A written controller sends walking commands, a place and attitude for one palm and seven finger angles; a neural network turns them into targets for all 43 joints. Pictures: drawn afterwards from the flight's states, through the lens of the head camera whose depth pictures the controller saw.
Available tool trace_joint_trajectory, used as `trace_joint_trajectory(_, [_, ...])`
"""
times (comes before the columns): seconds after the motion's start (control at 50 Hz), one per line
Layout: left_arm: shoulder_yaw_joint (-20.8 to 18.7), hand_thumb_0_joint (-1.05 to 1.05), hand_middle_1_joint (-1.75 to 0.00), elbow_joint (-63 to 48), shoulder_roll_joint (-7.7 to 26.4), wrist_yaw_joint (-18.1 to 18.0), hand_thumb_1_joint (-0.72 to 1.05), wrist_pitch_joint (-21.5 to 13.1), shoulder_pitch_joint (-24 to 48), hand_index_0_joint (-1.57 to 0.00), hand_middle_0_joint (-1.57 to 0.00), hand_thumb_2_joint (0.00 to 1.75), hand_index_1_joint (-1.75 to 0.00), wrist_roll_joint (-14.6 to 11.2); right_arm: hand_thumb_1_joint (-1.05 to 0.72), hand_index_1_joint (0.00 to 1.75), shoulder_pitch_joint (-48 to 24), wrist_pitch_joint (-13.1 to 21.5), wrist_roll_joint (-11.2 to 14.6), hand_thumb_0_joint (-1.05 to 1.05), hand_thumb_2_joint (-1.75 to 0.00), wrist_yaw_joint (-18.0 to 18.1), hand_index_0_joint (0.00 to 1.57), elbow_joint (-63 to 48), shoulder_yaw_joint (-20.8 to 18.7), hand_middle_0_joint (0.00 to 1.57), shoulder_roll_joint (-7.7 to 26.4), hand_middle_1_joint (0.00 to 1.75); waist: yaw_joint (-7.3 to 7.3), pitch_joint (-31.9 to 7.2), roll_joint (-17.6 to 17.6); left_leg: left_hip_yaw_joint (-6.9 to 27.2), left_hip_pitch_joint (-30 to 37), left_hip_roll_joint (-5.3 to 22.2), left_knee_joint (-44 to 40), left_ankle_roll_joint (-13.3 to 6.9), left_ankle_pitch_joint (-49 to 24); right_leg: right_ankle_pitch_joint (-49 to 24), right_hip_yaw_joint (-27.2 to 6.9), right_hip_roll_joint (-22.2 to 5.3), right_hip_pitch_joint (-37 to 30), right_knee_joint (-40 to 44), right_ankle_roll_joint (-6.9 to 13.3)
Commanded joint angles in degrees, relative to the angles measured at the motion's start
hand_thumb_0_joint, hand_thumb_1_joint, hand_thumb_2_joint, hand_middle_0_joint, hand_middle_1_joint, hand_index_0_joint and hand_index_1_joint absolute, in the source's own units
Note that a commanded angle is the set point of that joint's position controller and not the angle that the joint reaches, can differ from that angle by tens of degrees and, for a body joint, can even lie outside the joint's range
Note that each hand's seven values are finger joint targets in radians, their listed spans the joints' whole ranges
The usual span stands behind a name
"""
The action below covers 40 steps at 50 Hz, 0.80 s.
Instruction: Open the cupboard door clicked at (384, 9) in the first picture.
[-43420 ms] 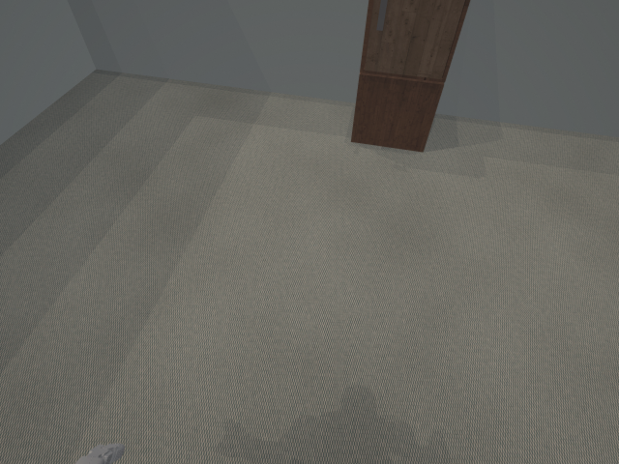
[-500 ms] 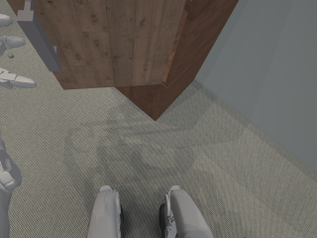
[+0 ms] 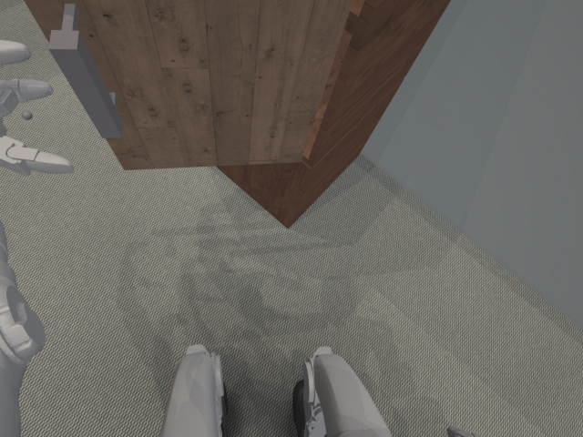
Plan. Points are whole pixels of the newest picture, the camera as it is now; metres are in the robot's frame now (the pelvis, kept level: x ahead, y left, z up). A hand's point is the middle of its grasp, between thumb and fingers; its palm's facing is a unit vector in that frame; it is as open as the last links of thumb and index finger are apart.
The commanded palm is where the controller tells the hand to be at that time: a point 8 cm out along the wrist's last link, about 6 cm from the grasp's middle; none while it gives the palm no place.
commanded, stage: move the hooked fingers beside the handle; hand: left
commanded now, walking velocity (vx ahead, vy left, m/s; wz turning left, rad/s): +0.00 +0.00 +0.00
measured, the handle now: (93, 77) +0.55 +0.23 +0.06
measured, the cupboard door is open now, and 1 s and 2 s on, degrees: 49 49 49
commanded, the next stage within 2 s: slide the fingers in behind the handle in 0.12 s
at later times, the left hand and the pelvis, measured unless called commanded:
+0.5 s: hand (48, 117) +0.49 +0.27 +0.06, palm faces +0.07 -1.00 -0.01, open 14.0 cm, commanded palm +0.48 +0.30 +0.06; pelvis +0.00 +0.00 +0.00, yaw +0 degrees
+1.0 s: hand (83, 114) +0.49 +0.23 +0.06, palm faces +0.08 -1.00 -0.02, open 14.0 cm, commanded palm +0.48 +0.27 +0.06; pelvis +0.00 -0.01 +0.01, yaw +1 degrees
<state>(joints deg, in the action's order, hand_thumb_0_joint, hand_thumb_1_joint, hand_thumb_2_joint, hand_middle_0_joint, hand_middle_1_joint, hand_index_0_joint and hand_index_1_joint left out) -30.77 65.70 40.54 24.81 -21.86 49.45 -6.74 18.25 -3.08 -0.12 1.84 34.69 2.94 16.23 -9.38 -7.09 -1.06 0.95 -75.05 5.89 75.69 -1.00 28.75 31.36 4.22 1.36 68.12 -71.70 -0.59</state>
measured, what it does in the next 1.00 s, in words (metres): stands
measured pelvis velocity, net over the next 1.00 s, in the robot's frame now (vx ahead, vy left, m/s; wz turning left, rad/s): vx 0.00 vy -0.01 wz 0.01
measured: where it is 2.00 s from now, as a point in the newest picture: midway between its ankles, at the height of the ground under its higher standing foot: (262, 436)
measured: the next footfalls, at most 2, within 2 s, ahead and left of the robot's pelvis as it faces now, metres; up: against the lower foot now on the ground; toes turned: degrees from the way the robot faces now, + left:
none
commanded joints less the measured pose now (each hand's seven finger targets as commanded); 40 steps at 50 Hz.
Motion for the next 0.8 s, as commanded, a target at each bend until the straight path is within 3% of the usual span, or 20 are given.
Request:
trace_joint_trajectory(0.0, [-2.2,0.0,-1.2,-14.1,16.6,0.0,-0.5,-4.7,21.0,-0.3,-0.3,0.3,-1.2,-2.0,-0.9,0.3,9.9,0.5,0.0,0.0,-0.9,0.6,0.2,-1.6,-4.4,0.2,11.8,0.3,0.86,-32.3,-13.0,4.5,36.4,-1.8,-7.4,-0.5,-22.4,-15.4,-0.8,2.1,-4.3,8.5,2.0])
trace_joint_trajectory(0.06, [-1.4,0.0,-1.2,-12.3,15.8,0.1,-0.5,-4.2,21.7,-0.3,-0.3,0.3,-1.2,-2.1,-0.9,0.3,9.9,0.6,0.3,0.0,-0.9,0.9,0.2,-1.4,-4.2,0.2,11.6,0.3,0.11,-30.1,-11.1,4.1,33.8,-2.1,-7.2,-0.9,-20.4,-14.8,-1.0,2.2,-4.7,8.8,1.9])
trace_joint_trajectory(0.08, [-2.4,0.0,-1.2,-12.5,17.8,-0.1,-0.5,-4.2,22.4,-0.3,-0.3,0.3,-1.2,-1.7,-0.9,0.3,9.6,0.6,0.2,0.0,-0.9,1.0,0.2,-1.2,-4.1,0.2,11.9,0.3,0.38,-30.0,-12.1,4.0,33.8,-1.9,-7.3,-0.8,-19.8,-14.3,-1.1,2.1,-4.6,8.8,1.9])
trace_joint_trajectory(0.14, [-1.7,0.0,-1.2,-12.0,17.4,-0.2,-0.5,-4.1,21.6,-0.3,-0.3,0.3,-1.2,-1.2,-0.9,0.3,9.3,0.8,0.2,0.0,-0.9,1.0,0.2,-1.4,-3.9,0.2,11.6,0.3,0.63,-30.0,-12.6,4.0,33.3,-2.1,-7.5,-0.7,-19.1,-13.6,-1.1,2.1,-4.9,8.9,2.0])
trace_joint_trajectory(0.2, [-0.4,0.0,-1.2,-12.7,16.0,-0.5,-0.5,-4.7,24.0,-0.3,-0.3,0.3,-1.2,-1.2,-0.9,0.3,9.5,1.0,0.0,0.0,-0.9,1.0,0.2,-1.0,-4.0,0.2,11.7,0.3,-0.01,-30.6,-13.8,5.0,35.9,-1.9,-7.6,-0.4,-19.5,-13.0,-0.6,2.1,-2.4,8.5,2.2])
trace_joint_trajectory(0.24, [0.8,0.0,-1.2,-11.5,14.1,-0.4,-0.5,-4.2,23.1,-0.3,-0.3,0.3,-1.2,-1.4,-0.9,0.3,9.6,1.0,0.1,0.0,-0.9,1.0,0.2,-1.0,-4.0,0.2,11.7,0.3,-0.48,-29.7,-11.9,4.8,34.8,-1.9,-7.8,-0.6,-18.5,-12.7,-0.6,2.1,-2.8,8.8,2.0])
trace_joint_trajectory(0.3, [1.2,0.0,-1.2,-12.6,12.5,-0.6,-0.5,-4.0,21.7,-0.3,-0.3,0.3,-1.2,-1.8,-0.9,0.3,9.7,1.0,-0.1,0.0,-0.9,0.7,0.2,-1.2,-4.2,0.2,11.5,0.3,0.55,-31.8,-14.0,5.3,37.7,-1.9,-8.2,-0.2,-20.3,-13.2,-0.2,1.9,-2.0,8.6,2.2])
trace_joint_trajectory(0.34, [1.4,0.0,-1.2,-12.3,11.9,-1.2,-0.5,-3.4,21.1,-0.3,-0.3,0.3,-1.2,-1.7,-0.9,0.3,9.8,0.8,0.0,0.0,-0.9,0.6,0.2,-1.3,-4.2,0.2,11.3,0.3,0.3,-30.6,-11.5,4.9,35.8,-2.1,-8.4,-0.5,-19.1,-13.0,-0.4,2.0,-3.4,9.1,2.0])
trace_joint_trajectory(0.4, [0.1,0.0,-1.2,-11.6,13.5,-2.5,-0.5,-3.3,22.1,-0.3,-0.3,0.3,-1.2,-1.4,-0.9,0.3,9.9,0.8,0.0,0.0,-0.9,0.7,0.2,-1.5,-4.0,0.2,11.3,0.3,0.09,-29.3,-9.5,4.2,32.4,-2.2,-8.0,-0.8,-17.8,-13.1,-0.8,1.9,-5.0,9.2,1.8])
trace_joint_trajectory(0.44, [0.5,0.0,-1.2,-12.8,13.4,-3.5,-0.5,-3.9,23.4,-0.3,-0.3,0.3,-1.2,-0.8,-0.9,0.3,9.8,0.9,-0.2,0.0,-0.9,0.6,0.2,-1.5,-4.0,0.2,11.0,0.3,0.01,-29.5,-10.5,4.2,32.4,-2.3,-8.2,-0.8,-17.3,-12.8,-0.9,1.9,-5.3,9.2,1.8])
trace_joint_trajectory(0.48, [-1.3,0.0,-1.2,-13.8,15.1,-4.2,-0.5,-5.2,22.6,-0.3,-0.3,0.3,-1.2,-0.6,-0.9,0.3,9.9,1.0,-0.3,0.0,-0.9,0.5,0.2,-1.6,-4.0,0.2,11.1,0.3,1.01,-31.7,-11.5,4.3,33.5,-2.2,-8.2,-0.5,-18.4,-13.1,-1.0,2.0,-5.8,8.6,2.1])
trace_joint_trajectory(0.5, [0.8,0.0,-1.2,-13.7,12.6,-4.3,-0.5,-5.4,23.2,-0.3,-0.3,0.3,-1.2,-0.5,-0.9,0.3,9.6,1.0,-0.2,0.0,-0.9,0.4,0.2,-1.5,-4.0,0.2,10.8,0.3,0.15,-30.8,-11.7,4.2,33.7,-2.2,-8.2,-0.5,-18.1,-13.0,-0.9,2.0,-5.0,8.8,2.0])
trace_joint_trajectory(0.54, [1.5,0.0,-1.2,-13.6,11.7,-4.6,-0.5,-5.5,23.3,-0.3,-0.3,0.3,-1.2,-0.5,-0.9,0.3,9.7,1.0,-0.3,0.0,-0.9,0.4,0.2,-1.2,-4.1,0.2,10.9,0.3,-0.1,-29.7,-11.7,4.3,34.0,-2.1,-8.6,-0.5,-17.1,-12.3,-0.9,2.0,-4.5,9.2,2.0])
trace_joint_trajectory(0.64, [2.9,0.0,-1.2,-13.2,8.8,-5.1,-0.5,-4.8,22.1,-0.3,-0.3,0.3,-1.2,-0.6,-0.9,0.3,10.1,0.9,-0.4,0.0,-0.9,0.2,0.2,-1.0,-4.4,0.2,10.7,0.3,0.05,-30.4,-12.1,4.6,35.7,-2.2,-9.1,-0.3,-18.2,-13.0,-0.6,1.9,-4.1,9.3,2.0])
trace_joint_trajectory(0.74, [2.0,0.0,-1.2,-13.6,8.9,-6.5,-0.5,-5.1,21.3,-0.3,-0.3,0.3,-1.2,-0.5,-0.9,0.3,10.4,0.8,-0.5,0.0,-0.9,0.1,0.2,-1.1,-4.5,0.2,10.4,0.3,0.45,-31.0,-10.4,4.0,34.3,-2.4,-8.7,-0.5,-19.4,-14.5,-0.9,1.8,-6.4,9.4,1.9])
trace_joint_trajectory(0.76, [2.9,0.0,-1.2,-14.0,7.7,-6.7,-0.5,-5.5,22.7,-0.3,-0.3,0.3,-1.2,-0.6,-0.9,0.3,10.7,0.9,-0.6,0.0,-0.9,0.1,0.2,-0.8,-4.4,0.2,10.3,0.3,-0.41,-30.5,-9.8,4.1,34.8,-2.4,-8.6,-0.6,-19.9,-14.9,-0.9,1.9,-5.9,9.3,1.9])
trace_joint_trajectory(0.78, [2.1,0.0,-1.2,-14.3,8.6,-7.1,-0.5,-5.9,22.2,-0.3,-0.3,0.3,-1.2,-0.5,-0.9,0.3,10.5,0.8,-0.6,0.0,-0.9,0.0,0.2,-0.9,-4.5,0.2,10.4,0.3,0.48,-31.1,-10.9,4.1,35.0,-2.4,-8.9,-0.3,-19.8,-14.6,-0.9,1.8,-6.1,9.2,1.9])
